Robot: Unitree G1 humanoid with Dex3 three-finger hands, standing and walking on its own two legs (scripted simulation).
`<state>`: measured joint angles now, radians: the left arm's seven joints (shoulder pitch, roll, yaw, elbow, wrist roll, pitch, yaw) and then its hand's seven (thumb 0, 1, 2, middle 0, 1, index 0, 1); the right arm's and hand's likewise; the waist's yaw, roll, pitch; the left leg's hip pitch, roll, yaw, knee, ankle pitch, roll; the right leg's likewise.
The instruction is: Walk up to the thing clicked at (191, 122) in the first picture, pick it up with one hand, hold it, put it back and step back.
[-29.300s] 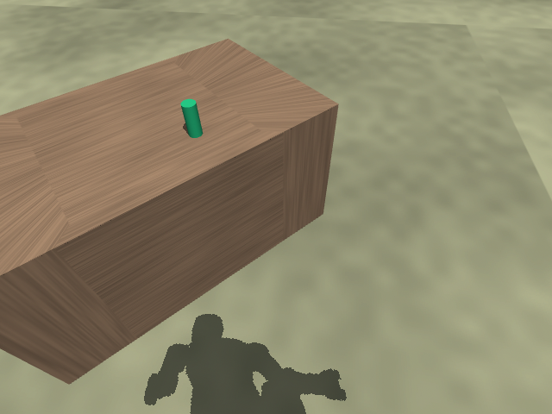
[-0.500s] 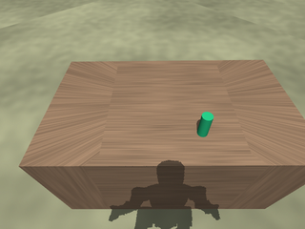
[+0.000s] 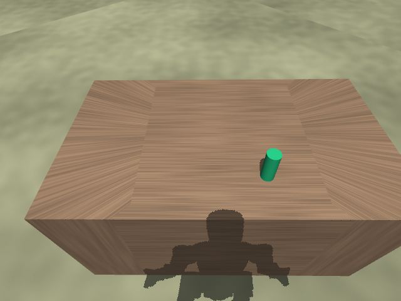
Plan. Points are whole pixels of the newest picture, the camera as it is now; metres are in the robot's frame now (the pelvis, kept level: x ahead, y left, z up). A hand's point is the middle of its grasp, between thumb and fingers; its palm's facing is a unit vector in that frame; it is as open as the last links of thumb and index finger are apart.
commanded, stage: stand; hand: right
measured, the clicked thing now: (270, 165) +0.51 -0.20 -0.13
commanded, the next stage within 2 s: step back in 0.44 s
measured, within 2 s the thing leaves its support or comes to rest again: neither
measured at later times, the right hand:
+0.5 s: hand out of the picture +0.07 -0.25 -0.16, palm faces -0.03 +0.94 -0.35, open 7.4 cm
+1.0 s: hand out of the picture -0.01 -0.22 -0.16, palm faces -0.01 +0.90 -0.43, open 7.4 cm
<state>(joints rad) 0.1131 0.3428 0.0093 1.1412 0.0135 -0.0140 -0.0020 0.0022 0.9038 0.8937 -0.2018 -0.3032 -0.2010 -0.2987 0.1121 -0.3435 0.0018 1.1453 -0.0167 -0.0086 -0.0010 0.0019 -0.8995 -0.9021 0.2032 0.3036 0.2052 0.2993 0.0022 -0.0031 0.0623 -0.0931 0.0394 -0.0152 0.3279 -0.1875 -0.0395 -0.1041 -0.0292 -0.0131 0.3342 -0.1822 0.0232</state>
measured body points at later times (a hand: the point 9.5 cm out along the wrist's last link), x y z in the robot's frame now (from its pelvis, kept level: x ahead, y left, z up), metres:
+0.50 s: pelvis +0.00 +0.00 +0.00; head +0.02 +0.00 +0.45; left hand +0.07 +0.30 -0.14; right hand +0.08 -0.30 -0.14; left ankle +0.00 +0.14 -0.75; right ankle +0.00 -0.13 -0.75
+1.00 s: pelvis -0.07 +0.05 -0.01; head +0.01 +0.08 +0.42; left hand +0.06 +0.36 -0.16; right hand -0.01 -0.26 -0.13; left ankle -0.06 +0.14 -0.75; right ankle -0.10 -0.09 -0.69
